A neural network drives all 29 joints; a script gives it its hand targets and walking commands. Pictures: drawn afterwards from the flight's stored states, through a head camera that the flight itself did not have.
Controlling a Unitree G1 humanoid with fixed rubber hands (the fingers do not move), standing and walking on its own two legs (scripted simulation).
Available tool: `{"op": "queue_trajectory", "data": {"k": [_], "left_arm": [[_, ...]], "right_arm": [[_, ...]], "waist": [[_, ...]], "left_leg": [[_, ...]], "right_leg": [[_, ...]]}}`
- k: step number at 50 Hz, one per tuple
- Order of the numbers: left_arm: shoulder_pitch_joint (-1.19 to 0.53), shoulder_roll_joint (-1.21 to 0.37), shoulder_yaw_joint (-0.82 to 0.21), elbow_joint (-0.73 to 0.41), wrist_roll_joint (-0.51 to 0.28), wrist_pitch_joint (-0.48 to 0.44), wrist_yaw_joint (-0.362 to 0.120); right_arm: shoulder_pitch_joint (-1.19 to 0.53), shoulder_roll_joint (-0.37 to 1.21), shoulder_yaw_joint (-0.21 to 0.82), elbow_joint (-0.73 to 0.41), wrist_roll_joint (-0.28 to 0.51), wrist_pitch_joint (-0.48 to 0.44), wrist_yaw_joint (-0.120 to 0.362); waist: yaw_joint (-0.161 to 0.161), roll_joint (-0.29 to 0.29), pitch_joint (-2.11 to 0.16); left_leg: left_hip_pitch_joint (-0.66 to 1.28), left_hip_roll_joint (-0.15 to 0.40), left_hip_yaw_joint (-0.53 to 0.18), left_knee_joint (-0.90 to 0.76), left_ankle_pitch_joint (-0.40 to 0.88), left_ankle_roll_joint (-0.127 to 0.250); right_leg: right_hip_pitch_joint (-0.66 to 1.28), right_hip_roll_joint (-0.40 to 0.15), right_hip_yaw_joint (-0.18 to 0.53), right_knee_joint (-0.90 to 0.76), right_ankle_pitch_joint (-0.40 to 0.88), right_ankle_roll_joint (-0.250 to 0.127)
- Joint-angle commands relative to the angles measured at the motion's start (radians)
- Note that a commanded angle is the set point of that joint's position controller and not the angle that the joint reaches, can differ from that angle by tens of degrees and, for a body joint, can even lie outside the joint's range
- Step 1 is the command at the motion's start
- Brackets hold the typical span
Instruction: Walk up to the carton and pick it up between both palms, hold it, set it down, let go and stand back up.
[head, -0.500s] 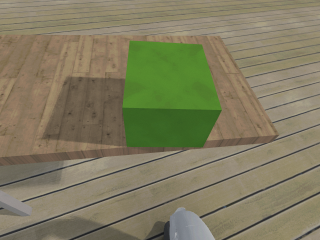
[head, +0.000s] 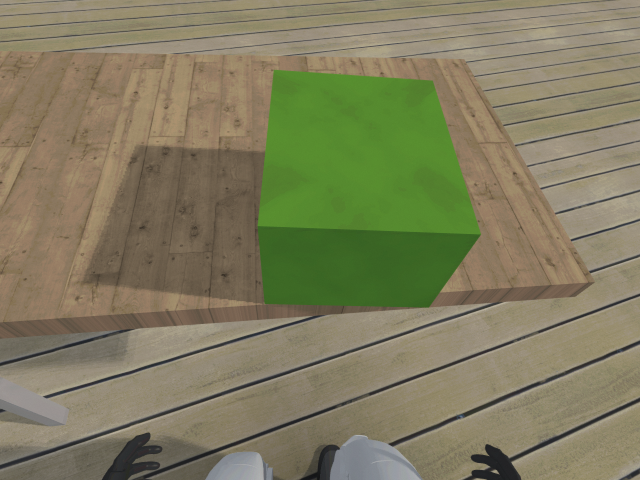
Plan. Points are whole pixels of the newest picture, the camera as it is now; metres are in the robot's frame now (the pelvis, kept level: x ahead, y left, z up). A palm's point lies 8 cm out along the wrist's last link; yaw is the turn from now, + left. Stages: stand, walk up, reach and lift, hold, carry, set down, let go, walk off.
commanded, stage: walk up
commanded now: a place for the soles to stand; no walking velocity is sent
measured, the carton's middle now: (351, 188) +0.46 -0.02 +0.07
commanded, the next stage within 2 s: none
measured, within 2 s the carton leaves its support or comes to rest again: neither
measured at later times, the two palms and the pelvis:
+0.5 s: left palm out of the picture +0.03 +0.21 -0.11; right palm out of the picture +0.01 -0.27 -0.11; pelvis -0.01 -0.02 +0.02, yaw -2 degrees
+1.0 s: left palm out of the picture +0.03 +0.22 -0.11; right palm out of the picture +0.03 -0.29 -0.10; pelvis +0.00 -0.03 +0.02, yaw -2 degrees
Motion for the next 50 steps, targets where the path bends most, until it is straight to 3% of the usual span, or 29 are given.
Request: {"op": "queue_trajectory", "data": {"k": [1, 2, 3, 4, 5, 6, 9, 11, 12, 14, 16, 17, 18, 19, 20, 21, 22, 24, 26, 31, 34, 39, 41, 42, 50], "left_arm": [[0.043, 0.089, 0.012, -0.059, 0.007, 0.007, 0.005], [0.034, 0.106, 0.02, -0.056, 0.028, 0.012, 0.008], [0.017, 0.122, 0.03, -0.048, 0.027, 0.013, 0.005], [0.027, 0.12, 0.033, -0.04, 0.017, 0.012, -0.004], [0.059, 0.102, 0.033, -0.023, 0.005, 0.007, -0.012], [0.079, 0.081, 0.027, -0.017, 0.003, 0.002, -0.015], [0.099, 0.035, -0.003, 0.007, -0.006, -0.015, -0.01], [0.089, 0.024, -0.018, 0.012, -0.02, -0.028, -0.01], [0.058, 0.023, -0.023, 0.0, -0.022, -0.036, -0.011], [0.041, 0.033, -0.022, -0.008, -0.023, -0.053, -0.007], [0.117, 0.033, -0.023, 0.009, -0.022, -0.079, 0.002], [0.157, 0.062, -0.013, 0.029, -0.02, -0.09, 0.007], [0.193, 0.096, -0.007, 0.041, -0.019, -0.1, 0.01], [0.191, 0.135, 0.002, 0.038, -0.019, -0.105, 0.012], [0.139, 0.155, 0.001, 0.041, -0.039, -0.102, 0.012], [0.112, 0.146, -0.008, 0.048, -0.045, -0.101, 0.008], [0.093, 0.113, -0.02, 0.048, -0.047, -0.101, 0.005], [0.114, 0.076, -0.032, 0.05, -0.041, -0.11, 0.009], [0.161, 0.078, -0.033, 0.062, -0.043, -0.121, 0.008], [0.177, 0.088, -0.041, 0.082, -0.044, -0.122, 0.012], [0.189, 0.093, -0.044, 0.091, -0.046, -0.118, 0.017], [0.185, 0.11, -0.053, 0.099, -0.046, -0.117, 0.02], [0.185, 0.118, -0.054, 0.102, -0.044, -0.117, 0.02], [0.188, 0.114, -0.055, 0.105, -0.044, -0.117, 0.019], [0.198, 0.109, -0.067, 0.131, -0.046, -0.115, 0.021]], "right_arm": [[0.094, -0.25, -0.091, -0.049, -0.013, -0.006, -0.008], [0.044, -0.206, -0.085, -0.056, -0.011, -0.009, -0.009], [0.009, -0.149, -0.062, -0.068, -0.007, -0.012, -0.009], [-0.004, -0.127, -0.05, -0.081, -0.01, -0.017, -0.009], [-0.001, -0.114, -0.041, -0.08, -0.009, -0.022, -0.007], [0.02, -0.115, -0.044, -0.077, -0.008, -0.031, 0.002], [0.081, -0.102, -0.04, -0.057, -0.011, -0.04, 0.031], [0.093, -0.122, -0.037, -0.053, -0.022, -0.033, 0.039], [0.099, -0.139, -0.039, -0.05, -0.026, -0.026, 0.041], [0.126, -0.172, -0.042, -0.033, -0.04, -0.013, 0.05], [0.11, -0.195, -0.039, -0.02, -0.041, -0.002, 0.063], [0.116, -0.188, -0.032, -0.011, -0.041, -0.001, 0.069], [0.141, -0.157, -0.016, -0.001, -0.033, -0.006, 0.077], [0.152, -0.106, 0.007, -0.007, -0.027, -0.014, 0.083], [0.121, -0.076, 0.02, -0.004, -0.024, -0.014, 0.08], [0.11, -0.074, 0.024, 0.009, -0.023, -0.014, 0.075], [0.1, -0.098, 0.021, 0.021, -0.025, -0.017, 0.075], [0.111, -0.144, 0.013, 0.055, -0.031, -0.029, 0.08], [0.118, -0.153, 0.019, 0.078, -0.034, -0.039, 0.076], [0.113, -0.149, 0.033, 0.115, -0.032, -0.037, 0.07], [0.101, -0.148, 0.035, 0.131, -0.032, -0.03, 0.07], [0.092, -0.151, 0.044, 0.153, -0.029, -0.024, 0.07], [0.083, -0.168, 0.044, 0.159, -0.026, -0.025, 0.07], [0.081, -0.164, 0.043, 0.164, -0.024, -0.023, 0.07], [0.048, -0.177, 0.051, 0.185, -0.019, -0.018, 0.07]], "waist": [[-0.06, 0.264, -0.053], [-0.044, 0.241, -0.015], [-0.038, 0.141, 0.011], [-0.021, 0.096, -0.015], [0.001, 0.086, -0.042], [0.0, 0.11, -0.095], [-0.031, 0.18, -0.165], [-0.057, 0.242, -0.162], [-0.073, 0.265, -0.132], [-0.094, 0.263, -0.093], [-0.06, 0.213, -0.109], [-0.054, 0.165, -0.115], [-0.05, 0.085, -0.159], [-0.066, -0.03, -0.156], [-0.079, -0.043, -0.105], [-0.084, -0.058, -0.075], [-0.078, -0.07, -0.044], [-0.063, -0.095, -0.045], [-0.05, -0.077, -0.092], [-0.045, -0.007, -0.126], [-0.04, 0.044, -0.116], [-0.045, 0.034, -0.105], [-0.045, 0.058, -0.118], [-0.045, 0.039, -0.125], [-0.047, 0.047, -0.081]], "left_leg": [[-0.051, 0.51, -0.597, -0.418, 0.164, 0.263], [-0.107, 0.491, -0.565, -0.423, 0.153, 0.278], [-0.094, 0.392, -0.417, -0.398, 0.207, 0.226], [-0.03, 0.296, -0.313, -0.362, 0.248, 0.149], [0.018, 0.24, -0.231, -0.323, 0.352, 0.089], [0.062, 0.205, -0.215, -0.31, 0.344, 0.061], [0.149, 0.154, -0.211, -0.342, 0.07, 0.064], [0.173, 0.15, -0.216, -0.373, -0.166, 0.068], [0.151, 0.151, -0.215, -0.378, -0.225, 0.079], [0.142, 0.179, -0.235, -0.363, -0.212, 0.105], [0.095, 0.185, -0.205, -0.297, -0.098, 0.085], [0.024, 0.18, -0.2, -0.257, -0.006, 0.063], [-0.05, 0.163, -0.166, -0.208, 0.027, 0.034], [-0.105, 0.102, -0.096, -0.144, 0.01, -0.006], [-0.023, 0.036, -0.031, -0.152, -0.014, -0.023], [0.121, 0.038, -0.048, -0.18, 0.005, -0.013], [0.142, 0.044, -0.059, -0.21, 0.058, -0.007], [0.1, 0.079, -0.083, -0.219, 0.201, 0.0], [0.101, 0.089, -0.085, -0.221, 0.264, 0.005], [0.137, 0.093, -0.069, -0.227, 0.33, 0.003], [0.14, 0.099, -0.071, -0.222, 0.357, 0.01], [0.15, 0.103, -0.068, -0.219, 0.366, 0.012], [0.155, 0.105, -0.069, -0.228, 0.354, 0.011], [0.159, 0.108, -0.074, -0.23, 0.353, 0.013], [0.163, 0.111, -0.086, -0.264, 0.273, 0.024]], "right_leg": [[-0.129, -0.012, 0.126, 0.5, -0.439, 0.109], [-0.119, -0.042, 0.171, 0.59, -0.401, 0.116], [-0.122, -0.044, 0.207, 0.58, -0.343, 0.126], [-0.136, -0.025, 0.225, 0.559, -0.271, 0.137], [-0.137, -0.002, 0.216, 0.542, -0.229, 0.146], [-0.117, 0.006, 0.198, 0.531, -0.192, 0.151], [-0.069, -0.002, 0.162, 0.375, -0.199, 0.149], [-0.055, -0.007, 0.132, 0.203, -0.279, 0.152], [-0.037, -0.014, 0.111, 0.123, -0.322, 0.15], [0.001, -0.019, 0.081, -0.018, -0.354, 0.137], [0.148, -0.03, 0.061, -0.245, -0.129, 0.114], [0.251, -0.046, 0.091, -0.279, -0.039, 0.098], [0.346, -0.123, 0.203, -0.27, 0.017, 0.066], [0.347, -0.23, 0.381, -0.305, 0.01, 0.022], [0.178, -0.251, 0.383, -0.331, -0.127, -0.004], [0.012, -0.23, 0.339, -0.329, -0.259, -0.016], [-0.006, -0.175, 0.281, -0.337, -0.298, 0.001], [0.101, -0.129, 0.206, -0.309, -0.1, 0.033], [0.172, -0.138, 0.206, -0.257, 0.087, 0.034], [0.212, -0.141, 0.184, -0.218, 0.168, 0.034], [0.196, -0.135, 0.178, -0.221, 0.141, 0.038], [0.19, -0.131, 0.174, -0.226, 0.159, 0.042], [0.197, -0.126, 0.172, -0.226, 0.134, 0.04], [0.205, -0.125, 0.168, -0.227, 0.133, 0.042], [0.149, -0.117, 0.178, -0.247, 0.037, 0.044]]}}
